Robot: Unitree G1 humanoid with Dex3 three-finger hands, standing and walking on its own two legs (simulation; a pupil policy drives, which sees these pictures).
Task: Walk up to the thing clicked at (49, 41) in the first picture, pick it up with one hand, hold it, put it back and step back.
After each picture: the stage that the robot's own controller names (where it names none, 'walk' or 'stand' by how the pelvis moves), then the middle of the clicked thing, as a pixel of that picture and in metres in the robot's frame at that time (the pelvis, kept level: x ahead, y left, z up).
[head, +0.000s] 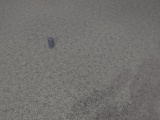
stand; (51, 42) +1.41 +0.41 -0.72
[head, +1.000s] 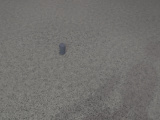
walk; (62, 49) +1.30 +0.18 -0.70
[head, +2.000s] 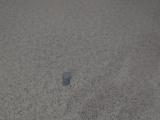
walk; (66, 78) +0.80 +0.15 -0.70
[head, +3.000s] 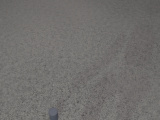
walk; (53, 114) +0.53 +0.21 -0.71
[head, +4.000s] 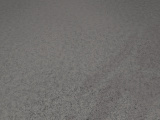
stand; out of the picture +0.41 +0.20 -0.70
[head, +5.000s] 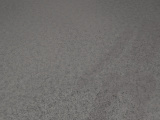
stand; out of the picture +0.37 +0.19 -0.72
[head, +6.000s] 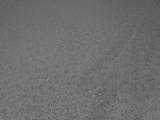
stand; out of the picture +0.37 +0.20 -0.72
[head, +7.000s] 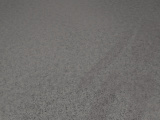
stand; out of the picture +0.38 +0.20 -0.73
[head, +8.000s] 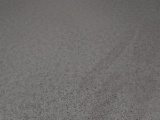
stand; out of the picture +0.38 +0.20 -0.73
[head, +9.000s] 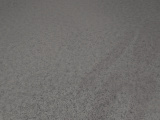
go down; out of the picture +0.37 +0.20 -0.73
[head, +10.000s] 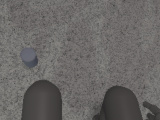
go down; (29, 58) +0.45 +0.25 -0.35
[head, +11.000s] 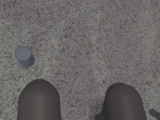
approach; (25, 57) +0.44 +0.26 -0.31
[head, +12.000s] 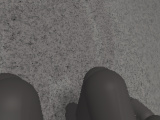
close in; out of the picture +0.42 +0.30 -0.22
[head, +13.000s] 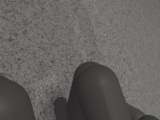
close; out of the picture +0.42 +0.31 -0.22
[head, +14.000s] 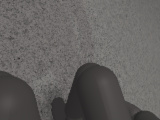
lift; out of the picture +0.40 +0.29 -0.23
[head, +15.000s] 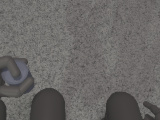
lift; (20, 78) +0.33 +0.22 -0.06
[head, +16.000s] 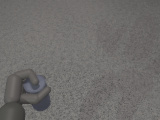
hold; (38, 93) +0.32 +0.17 +0.00
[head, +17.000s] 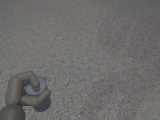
hold; (39, 95) +0.32 +0.17 -0.01
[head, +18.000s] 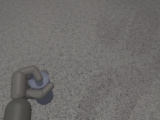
crouch; (41, 88) +0.35 +0.16 -0.03
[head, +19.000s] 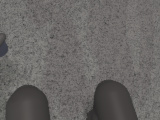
lower; out of the picture +0.47 +0.26 -0.10
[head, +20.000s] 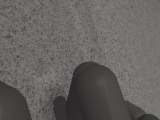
lower; out of the picture +0.42 +0.32 -0.22
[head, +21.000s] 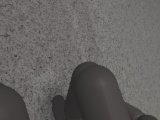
lower; out of the picture +0.42 +0.32 -0.22
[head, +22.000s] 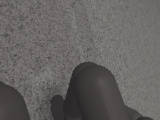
lower; out of the picture +0.42 +0.32 -0.23
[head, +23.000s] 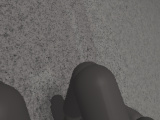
lower; out of the picture +0.42 +0.32 -0.23
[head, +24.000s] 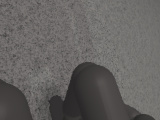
open; out of the picture +0.42 +0.30 -0.23
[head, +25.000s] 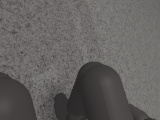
stand; out of the picture +0.41 +0.30 -0.23
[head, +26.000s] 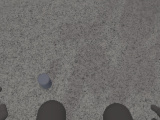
walk; (45, 81) +0.43 +0.23 -0.47
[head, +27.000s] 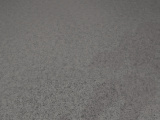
stand; out of the picture +0.39 +0.19 -0.66
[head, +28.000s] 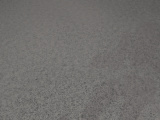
stand; out of the picture +0.39 +0.20 -0.67
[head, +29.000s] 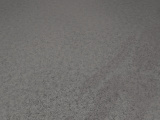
stand; out of the picture +0.40 +0.18 -0.71
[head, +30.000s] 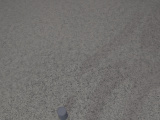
walk; (62, 113) +0.44 +0.21 -0.69
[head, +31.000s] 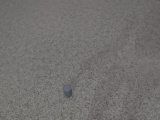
walk; (67, 90) +0.63 +0.19 -0.71
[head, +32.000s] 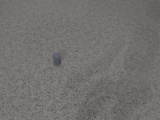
walk; (57, 59) +0.94 +0.24 -0.70
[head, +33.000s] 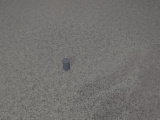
stand; (66, 64) +1.00 +0.20 -0.71
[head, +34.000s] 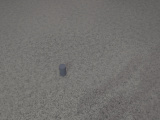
stand; (62, 70) +1.01 +0.24 -0.72
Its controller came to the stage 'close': yes
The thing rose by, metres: 0.69
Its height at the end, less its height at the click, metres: +0.00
